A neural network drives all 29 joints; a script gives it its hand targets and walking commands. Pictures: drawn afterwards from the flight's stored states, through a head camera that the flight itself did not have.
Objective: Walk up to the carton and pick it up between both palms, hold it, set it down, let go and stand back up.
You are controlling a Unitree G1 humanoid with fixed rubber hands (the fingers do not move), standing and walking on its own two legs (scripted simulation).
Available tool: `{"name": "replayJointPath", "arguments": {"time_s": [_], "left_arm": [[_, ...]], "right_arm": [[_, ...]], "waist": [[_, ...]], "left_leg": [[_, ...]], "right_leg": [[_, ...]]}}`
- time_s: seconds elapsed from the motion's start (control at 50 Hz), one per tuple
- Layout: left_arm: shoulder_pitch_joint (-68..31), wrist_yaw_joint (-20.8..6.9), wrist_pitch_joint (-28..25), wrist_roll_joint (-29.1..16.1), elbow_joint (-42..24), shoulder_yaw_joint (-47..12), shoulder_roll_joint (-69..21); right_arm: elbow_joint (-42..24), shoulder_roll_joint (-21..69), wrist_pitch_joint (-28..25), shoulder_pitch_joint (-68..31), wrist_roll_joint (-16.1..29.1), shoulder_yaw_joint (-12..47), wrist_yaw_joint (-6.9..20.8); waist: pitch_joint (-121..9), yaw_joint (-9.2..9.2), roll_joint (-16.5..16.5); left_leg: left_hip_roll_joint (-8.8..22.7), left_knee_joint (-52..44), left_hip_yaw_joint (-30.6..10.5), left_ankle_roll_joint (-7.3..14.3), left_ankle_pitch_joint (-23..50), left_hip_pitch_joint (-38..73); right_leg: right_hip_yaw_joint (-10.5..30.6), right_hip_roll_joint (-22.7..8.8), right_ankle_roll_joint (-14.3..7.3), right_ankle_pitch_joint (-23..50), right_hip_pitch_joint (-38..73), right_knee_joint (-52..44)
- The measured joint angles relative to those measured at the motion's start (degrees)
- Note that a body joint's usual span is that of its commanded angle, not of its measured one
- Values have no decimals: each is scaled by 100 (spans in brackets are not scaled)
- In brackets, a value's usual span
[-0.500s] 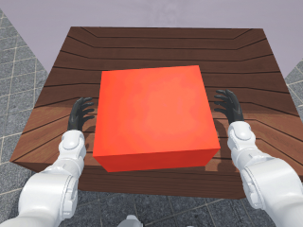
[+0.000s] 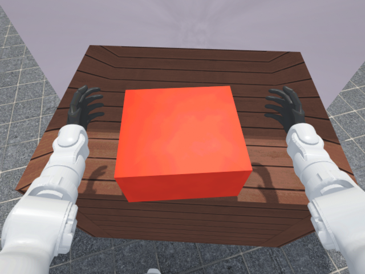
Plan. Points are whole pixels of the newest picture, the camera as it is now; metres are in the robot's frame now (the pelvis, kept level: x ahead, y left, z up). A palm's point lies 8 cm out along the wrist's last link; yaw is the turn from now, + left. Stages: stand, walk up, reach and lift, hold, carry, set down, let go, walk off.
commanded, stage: set down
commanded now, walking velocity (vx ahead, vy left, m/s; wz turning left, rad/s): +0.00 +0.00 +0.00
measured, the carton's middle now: (180, 142) +0.45 +0.06 -0.03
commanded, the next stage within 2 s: none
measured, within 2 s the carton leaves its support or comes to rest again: neither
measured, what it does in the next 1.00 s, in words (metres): stands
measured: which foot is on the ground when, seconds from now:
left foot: down 0.00-1.00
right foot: down 0.00-1.00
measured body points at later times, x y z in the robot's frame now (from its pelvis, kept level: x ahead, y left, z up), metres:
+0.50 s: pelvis +0.01 +0.00 +0.03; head +0.05 +0.01 +0.48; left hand +0.40 +0.28 +0.11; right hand +0.44 -0.21 +0.10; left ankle +0.04 +0.12 -0.71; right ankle +0.01 -0.11 -0.71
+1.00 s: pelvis +0.03 +0.00 +0.04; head +0.04 +0.01 +0.49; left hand +0.32 +0.27 +0.06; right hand +0.35 -0.22 +0.05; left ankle +0.04 +0.12 -0.71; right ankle +0.01 -0.11 -0.71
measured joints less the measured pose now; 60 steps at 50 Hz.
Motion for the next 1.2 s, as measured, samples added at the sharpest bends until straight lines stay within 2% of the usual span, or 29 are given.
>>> {"name": "replayJointPath", "arguments": {"time_s": [0.06,0.16,0.22,0.28,0.36,0.44,0.52,0.6,0.7,0.78,0.86,0.96,1.02,1.14,1.2], "left_arm": [[46,-15,184,126,-230,68,-11],[-107,3,487,100,-85,-28,69],[-21,52,618,20,-430,-76,92],[118,17,764,170,-704,17,71],[256,-24,914,374,-760,183,23],[693,-19,1014,597,-1294,440,-87],[1250,-98,1125,738,-1773,620,-124],[1893,-81,1261,832,-2534,745,-177],[2343,-130,1220,846,-2652,870,-255],[2914,-146,1108,874,-3128,950,-336],[3228,-94,1060,831,-3171,915,-343],[3875,-34,915,937,-3908,953,-504],[4017,-48,811,895,-3785,950,-489],[4611,-35,596,862,-4204,951,-505],[4770,-35,484,805,-4150,903,-481]], "right_arm": [[-191,-47,165,75,-9,-14,25],[-121,-65,490,-2,-99,-222,34],[-506,-140,632,156,-117,-313,49],[-771,-161,724,306,-101,-323,62],[-847,-151,817,472,-58,-289,50],[-1166,-145,786,881,-30,-292,37],[-1564,-21,739,1369,-119,-372,-54],[-2132,69,671,1958,-271,-531,-129],[-2344,159,666,2465,-434,-641,-192],[-2847,235,549,3047,-477,-674,-215],[-2964,339,530,3365,-512,-739,-192],[-3520,396,328,3949,-575,-834,-133],[-3575,456,267,4125,-677,-887,-143],[-3865,521,34,4634,-757,-961,-112],[-3828,546,-21,4805,-817,-1022,-87]], "waist": [[76,16,15],[221,-63,7],[250,-100,-30],[321,-157,-53],[419,-192,-98],[544,-149,-94],[706,-193,-28],[818,-223,26],[989,-281,46],[1118,-294,-6],[1255,-323,-60],[1358,-280,-58],[1366,-291,-53],[1426,-297,-35],[1419,-303,-32]], "left_leg": [[-4,-196,-7,-2,80,284],[-37,-491,-42,1,223,630],[-40,-652,-58,-6,299,753],[-45,-813,-65,-14,347,992],[-65,-1007,-45,-8,377,1326],[-84,-1204,-25,-11,400,1690],[-118,-1375,-47,-6,402,2110],[-145,-1504,-63,-5,386,2474],[-187,-1586,-85,9,346,2868],[-194,-1669,-63,4,331,3137],[-196,-1650,-58,-6,289,3276],[-185,-1682,-28,-10,277,3393],[-202,-1643,-32,5,242,3431],[-229,-1664,-39,10,215,3622],[-242,-1647,-41,20,196,3669]], "right_leg": [[-3,2,4,96,299,-227],[-37,-21,8,223,662,-523],[-52,-19,1,304,799,-704],[-55,-18,-2,364,1051,-889],[-30,-33,0,389,1368,-1061],[-2,-46,7,418,1729,-1260],[-14,-71,19,423,2171,-1456],[-19,-90,22,409,2552,-1605],[-28,-122,27,342,2940,-1652],[8,-125,26,317,3183,-1703],[25,-124,15,267,3308,-1659],[74,-108,13,283,3420,-1714],[79,-122,22,233,3446,-1646],[94,-140,32,201,3638,-1665],[102,-150,39,180,3681,-1640]]}}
